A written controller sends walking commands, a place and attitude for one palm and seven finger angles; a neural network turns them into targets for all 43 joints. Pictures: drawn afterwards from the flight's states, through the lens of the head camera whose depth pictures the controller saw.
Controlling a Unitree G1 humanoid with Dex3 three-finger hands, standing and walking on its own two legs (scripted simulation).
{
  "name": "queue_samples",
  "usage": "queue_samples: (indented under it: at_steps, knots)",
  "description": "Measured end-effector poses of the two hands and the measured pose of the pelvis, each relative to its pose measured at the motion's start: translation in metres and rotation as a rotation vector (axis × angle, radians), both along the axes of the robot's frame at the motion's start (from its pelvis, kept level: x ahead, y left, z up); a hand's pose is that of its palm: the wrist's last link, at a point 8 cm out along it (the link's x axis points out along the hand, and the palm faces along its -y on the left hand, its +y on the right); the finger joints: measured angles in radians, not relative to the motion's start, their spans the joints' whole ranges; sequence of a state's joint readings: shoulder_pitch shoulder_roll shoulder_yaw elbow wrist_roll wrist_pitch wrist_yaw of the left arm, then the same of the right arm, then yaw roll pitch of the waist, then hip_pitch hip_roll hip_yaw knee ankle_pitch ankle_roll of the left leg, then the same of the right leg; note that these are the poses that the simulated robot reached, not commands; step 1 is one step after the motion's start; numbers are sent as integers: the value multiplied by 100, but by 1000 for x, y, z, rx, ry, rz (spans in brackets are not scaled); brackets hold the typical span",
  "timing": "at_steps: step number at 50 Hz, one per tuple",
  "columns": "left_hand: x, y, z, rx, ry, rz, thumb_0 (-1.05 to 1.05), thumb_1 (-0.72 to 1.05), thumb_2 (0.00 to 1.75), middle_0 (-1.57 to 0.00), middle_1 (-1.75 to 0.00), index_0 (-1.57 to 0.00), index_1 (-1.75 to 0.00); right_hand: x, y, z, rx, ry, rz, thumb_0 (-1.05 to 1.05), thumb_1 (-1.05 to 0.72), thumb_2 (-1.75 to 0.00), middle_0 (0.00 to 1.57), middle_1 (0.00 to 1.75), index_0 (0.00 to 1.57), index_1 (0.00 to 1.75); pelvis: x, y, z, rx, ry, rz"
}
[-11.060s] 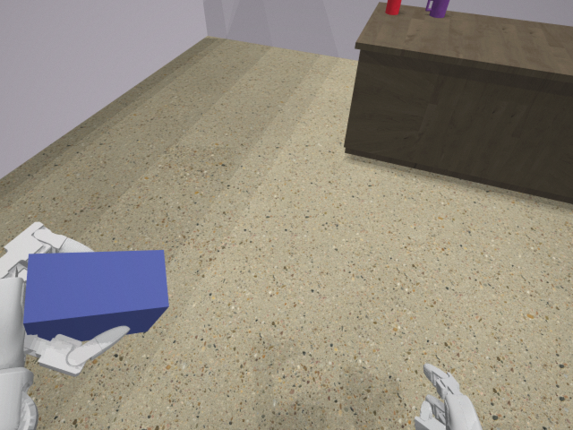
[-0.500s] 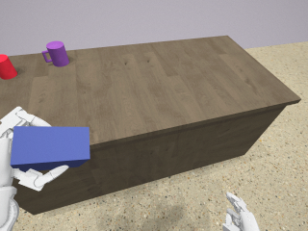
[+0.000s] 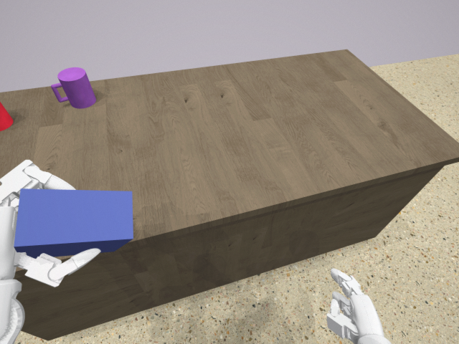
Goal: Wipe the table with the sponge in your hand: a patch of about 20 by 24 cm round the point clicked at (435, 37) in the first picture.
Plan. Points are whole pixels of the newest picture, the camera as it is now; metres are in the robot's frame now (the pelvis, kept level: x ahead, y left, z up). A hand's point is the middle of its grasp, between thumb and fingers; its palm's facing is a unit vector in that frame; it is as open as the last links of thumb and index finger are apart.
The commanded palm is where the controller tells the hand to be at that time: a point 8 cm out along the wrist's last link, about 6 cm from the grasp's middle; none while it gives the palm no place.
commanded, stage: shuffle to correct the standing spot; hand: left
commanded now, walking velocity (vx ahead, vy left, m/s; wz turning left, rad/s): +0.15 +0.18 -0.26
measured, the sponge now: (91, 225) +0.23 +0.21 +0.14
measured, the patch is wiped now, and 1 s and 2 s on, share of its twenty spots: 0.00 0.00 0.00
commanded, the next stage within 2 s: none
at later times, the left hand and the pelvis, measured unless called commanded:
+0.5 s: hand (40, 204) +0.24 +0.28 +0.17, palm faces +0.36 -0.83 -0.41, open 10.4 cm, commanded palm +0.20 +0.32 +0.19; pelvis +0.03 +0.04 -0.02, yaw -2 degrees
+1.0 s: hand out of the picture +0.26 +0.36 +0.16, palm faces +0.36 -0.81 -0.47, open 10.4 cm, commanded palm +0.20 +0.40 +0.19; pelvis +0.03 +0.13 +0.00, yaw -3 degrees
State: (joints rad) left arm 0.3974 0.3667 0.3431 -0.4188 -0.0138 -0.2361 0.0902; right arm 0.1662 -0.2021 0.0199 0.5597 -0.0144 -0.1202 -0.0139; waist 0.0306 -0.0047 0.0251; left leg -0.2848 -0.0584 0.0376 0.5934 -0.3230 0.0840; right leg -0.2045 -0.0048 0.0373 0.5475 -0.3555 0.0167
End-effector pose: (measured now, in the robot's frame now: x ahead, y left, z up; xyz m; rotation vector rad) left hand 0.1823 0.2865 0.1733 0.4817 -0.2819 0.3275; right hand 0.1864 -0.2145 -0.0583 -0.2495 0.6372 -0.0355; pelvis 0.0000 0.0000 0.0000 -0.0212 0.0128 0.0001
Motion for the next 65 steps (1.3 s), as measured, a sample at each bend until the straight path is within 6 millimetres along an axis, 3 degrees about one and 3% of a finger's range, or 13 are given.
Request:
queue_samples:
  at_steps: [10, 19, 23, 27, 32, 36, 41, 46, 51, 55, 58, 61, 65]
  knots:
    - [31, -6, 12, 48, -53, -77, -1, -53, 102, -69, -138, -70, -137, -2, -24, -12, -18, 67, -101, 1, -90, -90, 20, 30, 20, 30, 22, 3, -8, 0, 0, -23]
    - [32, 7, 8, 68, -22, -76, -1, -53, 102, -69, -138, -70, -137, -14, -17, -23, -8, 128, -127, 1, -90, -90, 20, 30, 20, 30, 26, 15, -10, -15, -9, -16]
    - [22, 23, 6, 53, -73, -53, -1, -53, 102, -69, -138, -70, -137, -15, -4, -24, -39, 163, -98, 1, -90, -90, 20, 30, 20, 30, 26, 30, -13, -6, -24, -36]
    - [26, 36, 6, 79, -137, -70, -1, -53, 102, -69, -138, -70, -137, -9, 14, -34, -39, 96, -132, 1, -90, -90, 20, 30, 20, 30, 22, 52, -28, 14, -79, -60]
    - [37, 45, 17, 117, -129, -80, -1, -53, 102, -69, -138, -70, -137, -10, 52, -37, 71, 34, -126, 1, -90, -90, 20, 30, 20, 30, 13, 62, -24, 44, -75, -63]
    - [31, 44, 26, 162, -104, -81, -1, -53, 102, -69, -138, -70, -137, -17, 73, -47, 143, 31, -107, 1, -90, -90, 20, 30, 20, 30, 10, 67, -25, 42, -54, -55]
    - [20, 56, 27, 92, -21, -69, -1, -53, 102, -69, -138, -70, -137, -37, 80, -45, 126, 167, -105, 1, -90, -90, 20, 30, 20, 30, 19, 82, -3, 56, -26, -51]
    - [25, 90, 16, 89, 74, -1, -1, -53, 102, -69, -138, -70, -137, -46, 73, -31, 39, 205, -152, 1, -90, -90, 20, 30, 20, 30, 27, 100, 10, 91, 5, -54]
    - [40, 120, 4, 59, 11, -6, -1, -53, 102, -69, -138, -70, -137, -30, 75, -28, -64, 121, -192, 1, -90, -90, 20, 30, 20, 30, 29, 132, -6, 65, -25, -46]
    - [46, 124, 8, 77, -48, -65, -1, -53, 102, -69, -138, -70, -137, -14, 96, -18, -30, 32, -215, 1, -90, -90, 20, 30, 20, 30, 22, 141, -11, 82, -63, -68]
    - [40, 119, 19, 107, -76, -104, -1, -53, 102, -69, -138, -70, -137, -5, 116, -13, 26, -29, -184, 1, -90, -90, 20, 30, 20, 30, 20, 144, -12, 68, -60, -58]
    - [27, 118, 33, 160, -111, -120, -1, -53, 102, -69, -138, -70, -137, 1, 133, -22, 66, -48, -140, 1, -90, -90, 20, 30, 20, 30, 20, 150, -16, 35, -62, -36]
    - [14, 141, 39, 134, -88, -69, -1, -53, 102, -69, -138, -70, -137, -6, 152, -27, 82, 47, -121, 1, -90, -90, 20, 30, 20, 30, 22, 160, -5, 40, -48, -43]
